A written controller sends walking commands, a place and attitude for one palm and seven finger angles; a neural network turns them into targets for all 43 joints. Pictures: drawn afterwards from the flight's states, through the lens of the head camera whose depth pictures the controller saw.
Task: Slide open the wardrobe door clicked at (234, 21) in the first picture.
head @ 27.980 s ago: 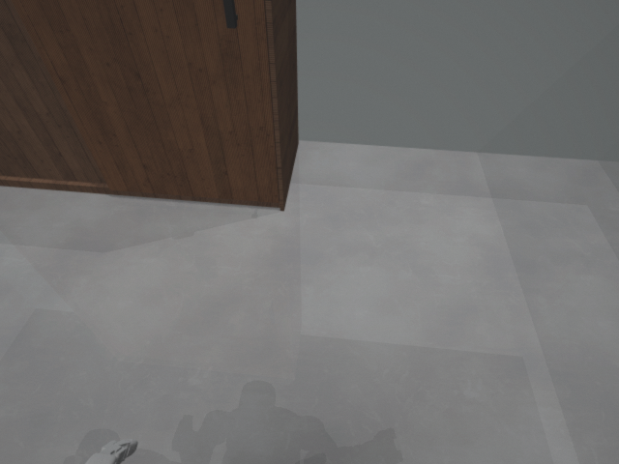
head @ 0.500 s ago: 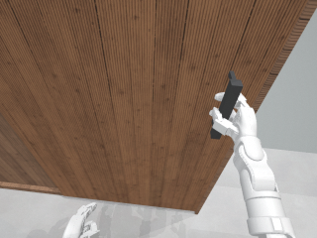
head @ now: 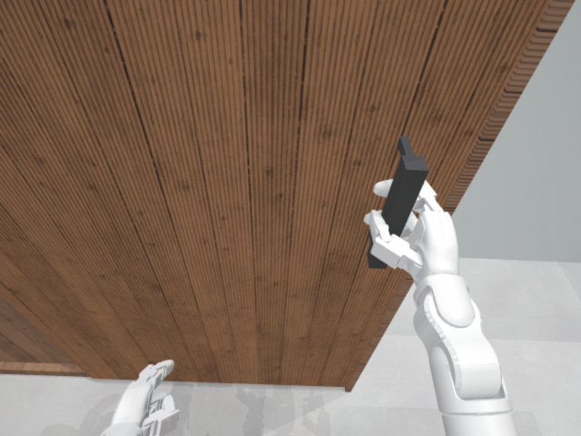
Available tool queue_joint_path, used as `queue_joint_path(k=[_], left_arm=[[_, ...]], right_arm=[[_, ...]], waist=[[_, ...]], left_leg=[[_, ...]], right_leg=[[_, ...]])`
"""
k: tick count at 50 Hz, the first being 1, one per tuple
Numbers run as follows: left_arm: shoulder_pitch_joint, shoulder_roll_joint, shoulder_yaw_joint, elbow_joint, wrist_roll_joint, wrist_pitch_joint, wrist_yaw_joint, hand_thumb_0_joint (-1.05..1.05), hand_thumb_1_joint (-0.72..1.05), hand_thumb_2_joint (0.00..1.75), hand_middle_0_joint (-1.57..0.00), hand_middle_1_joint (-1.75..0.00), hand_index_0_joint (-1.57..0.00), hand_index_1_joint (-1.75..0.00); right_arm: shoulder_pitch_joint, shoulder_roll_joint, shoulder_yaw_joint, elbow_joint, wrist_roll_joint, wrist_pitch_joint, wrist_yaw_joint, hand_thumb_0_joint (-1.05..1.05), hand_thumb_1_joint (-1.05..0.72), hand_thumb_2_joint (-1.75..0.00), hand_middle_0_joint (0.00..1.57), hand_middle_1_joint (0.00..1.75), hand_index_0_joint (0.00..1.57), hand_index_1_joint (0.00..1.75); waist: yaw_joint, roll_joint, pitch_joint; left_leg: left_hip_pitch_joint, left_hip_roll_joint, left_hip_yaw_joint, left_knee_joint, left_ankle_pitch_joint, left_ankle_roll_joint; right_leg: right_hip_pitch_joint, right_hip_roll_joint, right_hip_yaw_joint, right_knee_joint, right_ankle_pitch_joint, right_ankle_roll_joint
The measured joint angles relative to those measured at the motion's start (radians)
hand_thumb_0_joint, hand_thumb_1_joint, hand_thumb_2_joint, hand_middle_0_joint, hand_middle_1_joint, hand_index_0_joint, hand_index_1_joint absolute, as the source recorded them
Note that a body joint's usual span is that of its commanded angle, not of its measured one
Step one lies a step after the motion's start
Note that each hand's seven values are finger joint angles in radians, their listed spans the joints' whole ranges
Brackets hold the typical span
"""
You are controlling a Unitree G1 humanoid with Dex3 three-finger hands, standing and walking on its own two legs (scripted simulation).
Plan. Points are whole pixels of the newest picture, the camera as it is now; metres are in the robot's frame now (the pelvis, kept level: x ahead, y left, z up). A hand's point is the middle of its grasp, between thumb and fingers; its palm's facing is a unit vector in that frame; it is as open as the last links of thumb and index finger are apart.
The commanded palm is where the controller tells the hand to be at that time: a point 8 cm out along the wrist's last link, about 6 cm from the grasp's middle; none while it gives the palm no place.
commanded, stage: tug the door sideways, standing still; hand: right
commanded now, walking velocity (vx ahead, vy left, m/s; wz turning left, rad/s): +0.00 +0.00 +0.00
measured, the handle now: (389, 207) +0.38 -0.11 +0.15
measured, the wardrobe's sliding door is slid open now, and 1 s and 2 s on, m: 0.00 0.00 0.07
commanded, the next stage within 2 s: step sideways, sliding the door along in 0.72 s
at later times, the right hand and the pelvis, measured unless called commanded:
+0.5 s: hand (377, 239) +0.32 -0.09 +0.15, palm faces +0.05 +1.00 -0.04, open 6.2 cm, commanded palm +0.29 -0.08 +0.15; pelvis -0.03 -0.01 +0.00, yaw -3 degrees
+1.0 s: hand (378, 240) +0.33 -0.09 +0.14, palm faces +0.03 +0.99 -0.10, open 6.2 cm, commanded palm +0.31 -0.11 +0.15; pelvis -0.05 +0.01 -0.01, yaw -1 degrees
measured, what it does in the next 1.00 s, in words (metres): shifts its weight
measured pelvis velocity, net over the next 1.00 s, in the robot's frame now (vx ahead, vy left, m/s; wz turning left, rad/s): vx -0.05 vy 0.01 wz -0.02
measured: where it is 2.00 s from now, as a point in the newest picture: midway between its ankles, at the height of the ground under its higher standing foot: outside the picture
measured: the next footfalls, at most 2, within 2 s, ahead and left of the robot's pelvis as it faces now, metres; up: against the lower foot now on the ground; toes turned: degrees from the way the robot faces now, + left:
left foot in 1.20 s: +0.03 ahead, +0.17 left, +0.00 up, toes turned -1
right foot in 1.40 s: +0.00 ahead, -0.02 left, +0.00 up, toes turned -13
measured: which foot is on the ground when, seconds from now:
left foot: down 0.00-0.94, up 0.96-1.00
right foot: down 0.00-1.00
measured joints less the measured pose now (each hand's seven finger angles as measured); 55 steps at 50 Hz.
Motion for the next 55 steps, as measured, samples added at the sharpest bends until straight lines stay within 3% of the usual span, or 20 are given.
queue_joint_path(k=[5, 20, 42, 48, 52, 55], left_arm=[[-0.031, -0.012, -0.004, -0.004, 0.006, 0.006, -0.005, 0.01, 0.91, 0.90, -0.19, -0.30, -0.20, -0.29], [-0.013, -0.044, -0.018, 0.001, 0.011, 0.032, -0.026, 0.01, 0.91, 0.90, -0.20, -0.30, -0.20, -0.29], [0.032, -0.025, -0.011, 0.057, 0.003, -0.009, -0.018, 0.01, 0.91, 0.90, -0.20, -0.30, -0.20, -0.29], [-0.031, -0.042, -0.029, 0.055, 0.021, -0.005, 0.043, 0.01, 0.91, 0.90, -0.20, -0.30, -0.20, -0.29], [-0.033, -0.055, -0.012, 0.059, 0.025, -0.013, 0.055, 0.01, 0.91, 0.90, -0.20, -0.30, -0.20, -0.29], [-0.026, -0.058, -0.005, 0.067, 0.023, -0.012, 0.048, 0.01, 0.91, 0.90, -0.20, -0.30, -0.20, -0.29]], right_arm=[[-0.037, 0.032, 0.028, 0.029, -0.022, 0.011, -0.026, 0.00, -0.68, -0.82, 0.33, 1.38, 0.32, 1.37], [-0.169, 0.072, 0.068, 0.193, -0.067, -0.024, -0.088, -0.01, -0.71, -0.83, 0.30, 1.40, 0.25, 1.40], [-0.296, 0.046, 0.057, 0.373, -0.037, -0.096, -0.099, -0.02, -0.72, -0.82, 0.30, 1.40, 0.23, 1.40], [-0.283, -0.063, 0.030, 0.392, -0.016, -0.236, -0.044, -0.06, -0.66, -0.81, 0.37, 1.40, 0.27, 1.40], [-0.272, -0.071, 0.018, 0.373, -0.009, -0.276, -0.049, -0.06, -0.66, -0.83, 0.41, 1.40, 0.27, 1.40], [-0.265, -0.061, 0.009, 0.350, -0.006, -0.282, -0.057, -0.05, -0.68, -0.84, 0.43, 1.40, 0.27, 1.40]], waist=[[-0.012, -0.001, 0.000], [-0.013, 0.006, 0.006], [-0.011, 0.011, 0.023], [0.001, 0.032, 0.067], [-0.008, 0.021, 0.098], [-0.028, 0.001, 0.125]], left_leg=[[-0.008, 0.013, 0.015, 0.016, -0.002, -0.003], [-0.041, 0.040, 0.024, 0.061, -0.005, -0.014], [-0.079, 0.045, 0.021, 0.075, 0.024, -0.009], [-0.115, 0.035, -0.025, 0.138, 0.008, -0.003], [-0.156, -0.001, -0.065, 0.334, -0.128, 0.005], [-0.157, -0.015, -0.067, 0.345, -0.141, 0.011]], right_leg=[[-0.017, 0.012, 0.019, 0.018, 0.004, -0.003], [-0.064, 0.037, 0.039, 0.074, 0.002, -0.017], [-0.105, 0.041, 0.038, 0.094, 0.028, -0.015], [-0.096, 0.036, 0.002, 0.082, 0.033, -0.012], [-0.087, 0.021, 0.021, 0.084, 0.028, 0.002], [-0.073, -0.008, 0.051, 0.078, 0.027, 0.027]])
